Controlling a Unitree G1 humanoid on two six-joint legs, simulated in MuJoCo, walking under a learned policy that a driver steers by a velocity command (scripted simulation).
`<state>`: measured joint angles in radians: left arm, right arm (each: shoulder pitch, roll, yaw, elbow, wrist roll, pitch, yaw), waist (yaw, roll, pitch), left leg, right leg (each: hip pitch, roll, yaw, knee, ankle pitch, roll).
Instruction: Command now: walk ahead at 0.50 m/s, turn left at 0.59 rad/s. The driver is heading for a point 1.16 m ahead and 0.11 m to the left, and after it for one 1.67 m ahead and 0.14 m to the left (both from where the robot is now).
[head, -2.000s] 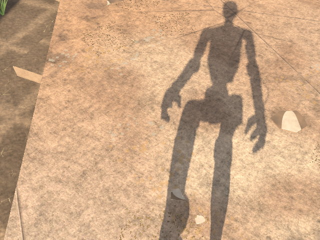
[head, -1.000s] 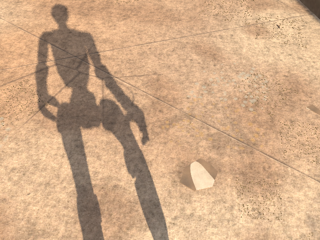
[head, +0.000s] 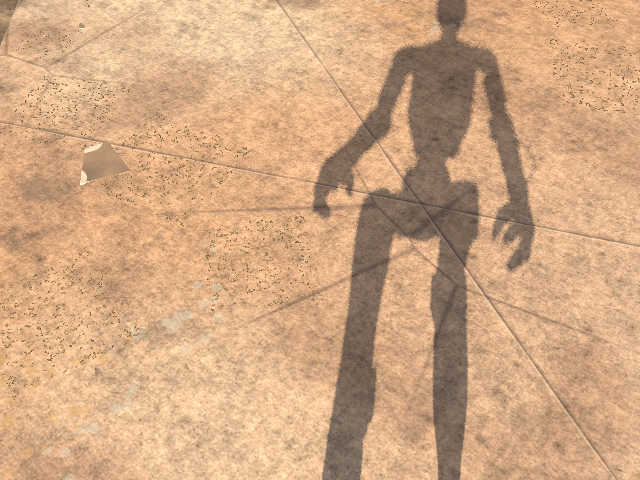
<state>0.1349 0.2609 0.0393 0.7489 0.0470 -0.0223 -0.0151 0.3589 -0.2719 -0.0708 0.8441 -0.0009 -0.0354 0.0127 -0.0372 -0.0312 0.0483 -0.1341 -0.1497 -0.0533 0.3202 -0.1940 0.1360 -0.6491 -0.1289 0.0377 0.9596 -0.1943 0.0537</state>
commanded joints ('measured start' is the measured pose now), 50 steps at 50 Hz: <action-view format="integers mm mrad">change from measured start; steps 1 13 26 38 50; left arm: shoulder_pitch -70 291 107 220 199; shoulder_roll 70 244 111 83 61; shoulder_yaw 13 50 14 3 -7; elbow -76 -57 -15 39 142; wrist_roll -3 9 -33 -46 -15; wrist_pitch -4 -62 -54 46 47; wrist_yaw -3 39 21 27 42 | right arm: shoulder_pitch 41 27 -80 -87 -205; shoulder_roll -151 -103 -46 -99 -42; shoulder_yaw -36 -16 7 28 45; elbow -53 -106 -141 -121 -31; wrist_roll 1 2 -30 -4 -9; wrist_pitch -17 -35 58 24 38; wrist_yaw -5 -6 27 -28 -36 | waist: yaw -10 180 7 12 63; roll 80 -67 -101 198 87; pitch -9 -312 -98 -190 -52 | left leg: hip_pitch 26 -148 -364 80 -228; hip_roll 251 114 124 482 262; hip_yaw -244 -183 10 -333 -152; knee -115 645 611 14 -33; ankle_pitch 264 240 -36 519 -174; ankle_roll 112 -30 -137 159 -65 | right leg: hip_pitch -43 808 501 278 567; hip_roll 30 -135 -109 110 37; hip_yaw -25 254 -66 -42 45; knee -119 -542 -661 -111 -603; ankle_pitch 119 -193 747 -455 0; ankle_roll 11 -148 -234 -68 -71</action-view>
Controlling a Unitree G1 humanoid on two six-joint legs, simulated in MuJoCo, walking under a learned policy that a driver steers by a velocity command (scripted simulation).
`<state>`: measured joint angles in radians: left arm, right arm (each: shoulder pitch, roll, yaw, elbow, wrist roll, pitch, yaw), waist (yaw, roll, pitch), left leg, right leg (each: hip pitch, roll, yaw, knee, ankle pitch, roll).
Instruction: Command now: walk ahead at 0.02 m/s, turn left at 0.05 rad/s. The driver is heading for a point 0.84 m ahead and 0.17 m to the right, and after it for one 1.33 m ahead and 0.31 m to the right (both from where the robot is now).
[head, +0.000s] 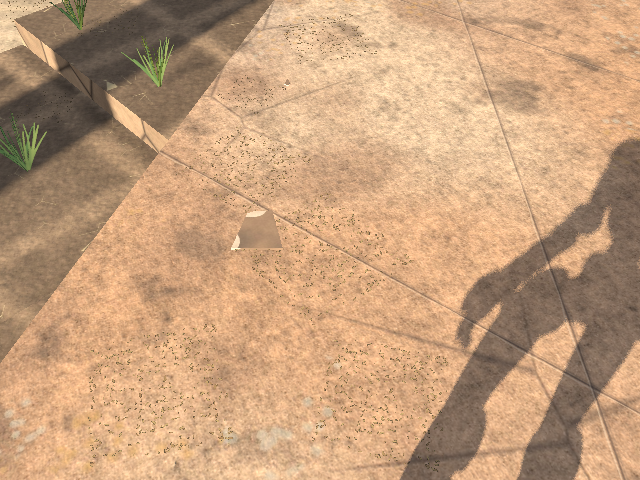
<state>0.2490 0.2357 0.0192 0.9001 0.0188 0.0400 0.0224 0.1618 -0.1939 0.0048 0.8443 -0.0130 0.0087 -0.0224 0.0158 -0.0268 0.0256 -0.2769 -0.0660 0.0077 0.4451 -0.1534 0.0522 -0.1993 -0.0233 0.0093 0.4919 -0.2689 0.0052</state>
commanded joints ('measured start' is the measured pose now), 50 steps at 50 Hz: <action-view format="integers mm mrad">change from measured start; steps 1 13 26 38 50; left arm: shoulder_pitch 45 118 -59 -328 -32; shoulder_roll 129 146 71 15 69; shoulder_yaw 22 43 48 21 61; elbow -8 84 23 -70 32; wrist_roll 4 -5 10 3 -7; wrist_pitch -22 -31 -98 -78 -111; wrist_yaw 2 2 -49 -61 -34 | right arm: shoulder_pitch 13 25 284 371 206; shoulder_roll -116 -108 -163 -110 -87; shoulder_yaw -36 -47 -76 -44 -62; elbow -21 105 172 234 164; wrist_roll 8 -11 -13 -5 -5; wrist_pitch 0 -8 -83 -111 -101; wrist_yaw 4 14 19 5 29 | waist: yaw -29 22 -55 -70 -4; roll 7 -95 94 125 19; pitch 33 102 116 108 9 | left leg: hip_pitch -54 -116 286 272 -307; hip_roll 118 16 375 243 132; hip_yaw -161 -21 -494 -86 -64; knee -161 84 -333 -319 817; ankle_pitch -195 -333 -459 337 -124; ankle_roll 0 15 171 142 55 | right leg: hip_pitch -15 -28 -535 -424 103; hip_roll -90 -155 -29 -15 -268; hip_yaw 113 265 34 -113 368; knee -147 -323 562 181 -328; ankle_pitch -26 -552 -113 187 -115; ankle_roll -41 -151 -118 -35 -252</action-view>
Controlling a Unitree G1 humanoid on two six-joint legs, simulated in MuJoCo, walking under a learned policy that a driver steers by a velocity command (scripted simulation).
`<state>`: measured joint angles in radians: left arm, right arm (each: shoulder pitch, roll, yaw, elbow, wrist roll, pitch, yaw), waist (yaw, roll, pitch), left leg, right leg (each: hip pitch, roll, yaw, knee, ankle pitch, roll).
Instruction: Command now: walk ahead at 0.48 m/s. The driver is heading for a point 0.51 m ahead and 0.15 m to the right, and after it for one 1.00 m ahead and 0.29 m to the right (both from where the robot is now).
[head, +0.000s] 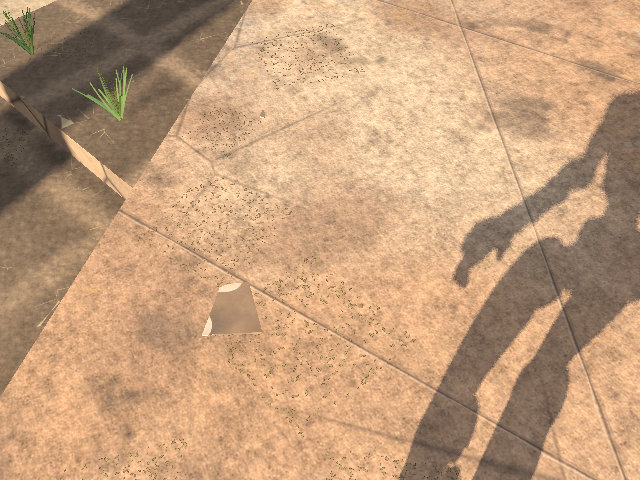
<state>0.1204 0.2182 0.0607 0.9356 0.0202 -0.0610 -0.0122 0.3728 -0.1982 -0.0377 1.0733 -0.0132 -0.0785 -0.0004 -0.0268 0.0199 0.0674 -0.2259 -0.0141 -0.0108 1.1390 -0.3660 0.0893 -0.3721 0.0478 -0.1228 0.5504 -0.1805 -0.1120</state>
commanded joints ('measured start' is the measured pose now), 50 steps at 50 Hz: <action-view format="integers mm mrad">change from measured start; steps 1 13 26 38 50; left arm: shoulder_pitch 107 365 349 27 294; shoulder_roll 58 73 98 8 179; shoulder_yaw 8 -11 7 2 64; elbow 14 100 65 -80 -49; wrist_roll -8 -10 -23 8 37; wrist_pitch -20 -45 -15 49 26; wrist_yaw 4 16 28 -34 -13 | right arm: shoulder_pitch -5 -366 -49 -30 33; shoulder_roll -71 -36 -185 -84 -182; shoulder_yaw -19 0 -60 -26 -50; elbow -68 -195 -153 -105 -129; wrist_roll -19 -10 -17 -5 -7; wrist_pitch -3 35 4 -51 13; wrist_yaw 10 33 -1 -13 -27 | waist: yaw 12 67 -41 39 196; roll -43 -68 35 44 -26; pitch -18 38 -245 30 -236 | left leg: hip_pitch -305 -412 420 91 83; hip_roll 102 97 428 235 260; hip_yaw -48 77 -484 148 302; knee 68 -423 -857 -1008 -93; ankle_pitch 104 388 61 451 741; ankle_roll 10 -66 173 46 -28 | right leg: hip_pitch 208 311 -241 -287 388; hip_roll -299 -206 -59 -154 -77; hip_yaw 418 165 182 94 150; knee -396 -436 759 360 -82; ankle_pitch -97 338 -248 161 -135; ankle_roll -109 -64 4 54 -162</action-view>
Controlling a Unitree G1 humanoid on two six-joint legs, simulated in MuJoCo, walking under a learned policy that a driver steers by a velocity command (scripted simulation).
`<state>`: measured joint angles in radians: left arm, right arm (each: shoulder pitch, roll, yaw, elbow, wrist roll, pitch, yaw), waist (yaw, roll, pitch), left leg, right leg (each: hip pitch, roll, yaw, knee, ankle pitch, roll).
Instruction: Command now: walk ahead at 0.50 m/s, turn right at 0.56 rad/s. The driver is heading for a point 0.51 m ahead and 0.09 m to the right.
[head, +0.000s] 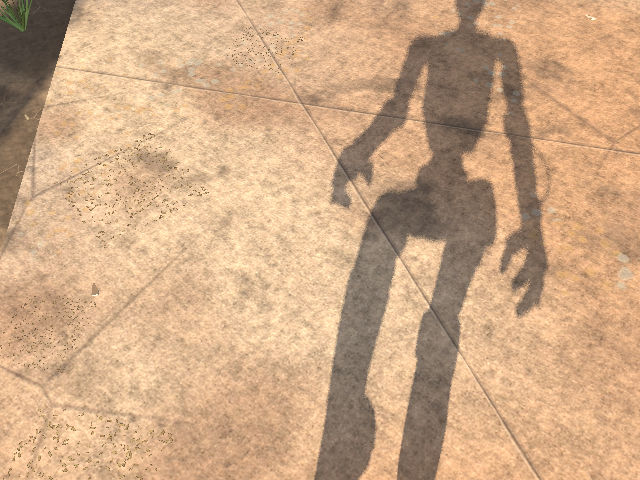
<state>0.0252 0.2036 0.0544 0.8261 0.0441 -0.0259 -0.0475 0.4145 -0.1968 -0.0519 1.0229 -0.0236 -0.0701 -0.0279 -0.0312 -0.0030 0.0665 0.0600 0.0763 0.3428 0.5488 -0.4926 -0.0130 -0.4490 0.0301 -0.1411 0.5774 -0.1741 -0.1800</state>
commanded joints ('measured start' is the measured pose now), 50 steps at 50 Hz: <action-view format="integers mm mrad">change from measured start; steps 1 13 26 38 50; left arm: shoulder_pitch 352 352 368 360 150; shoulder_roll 310 195 249 103 156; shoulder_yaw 94 52 58 10 -26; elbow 40 40 15 -7 -2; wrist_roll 7 -46 -34 -17 -36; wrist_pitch -5 -40 -45 29 14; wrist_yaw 32 46 58 36 71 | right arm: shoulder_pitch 24 -311 -198 -192 5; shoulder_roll -60 -116 -205 -153 -74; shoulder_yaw -13 -15 -19 11 42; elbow -156 -277 -302 -239 -140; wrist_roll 11 -22 -6 2 18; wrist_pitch -3 44 -10 -27 57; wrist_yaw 26 44 28 32 15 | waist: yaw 107 56 -43 87 -17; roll -242 -28 -42 120 -144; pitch -294 -29 -145 -159 -113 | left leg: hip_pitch -682 -748 -228 -248 -265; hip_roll -51 41 -103 157 -35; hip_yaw -121 -337 -324 -407 -327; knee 863 392 -93 -239 -151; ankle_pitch -71 355 430 1147 140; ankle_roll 10 -52 67 223 37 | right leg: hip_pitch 764 335 405 46 230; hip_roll -355 -138 -83 23 -281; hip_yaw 719 403 425 226 427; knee -185 -375 56 406 -272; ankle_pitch -117 343 745 -171 161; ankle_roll -255 -81 49 180 26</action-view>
